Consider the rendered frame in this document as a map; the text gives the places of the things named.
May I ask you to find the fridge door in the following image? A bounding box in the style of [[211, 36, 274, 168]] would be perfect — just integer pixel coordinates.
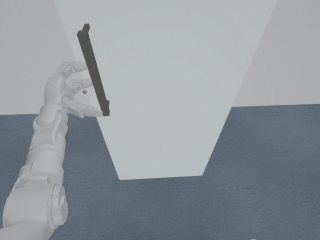
[[54, 0, 277, 180]]

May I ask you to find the handle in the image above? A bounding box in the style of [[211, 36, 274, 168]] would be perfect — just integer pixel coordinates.
[[77, 23, 110, 116]]

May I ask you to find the left robot forearm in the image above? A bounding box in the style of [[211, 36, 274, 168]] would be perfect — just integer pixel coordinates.
[[2, 104, 68, 228]]

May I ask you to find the left robot upper arm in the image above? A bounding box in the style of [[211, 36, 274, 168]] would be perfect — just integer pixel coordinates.
[[0, 183, 68, 240]]

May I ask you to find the left robot hand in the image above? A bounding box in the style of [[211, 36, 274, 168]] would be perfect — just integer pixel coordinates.
[[44, 61, 103, 118]]

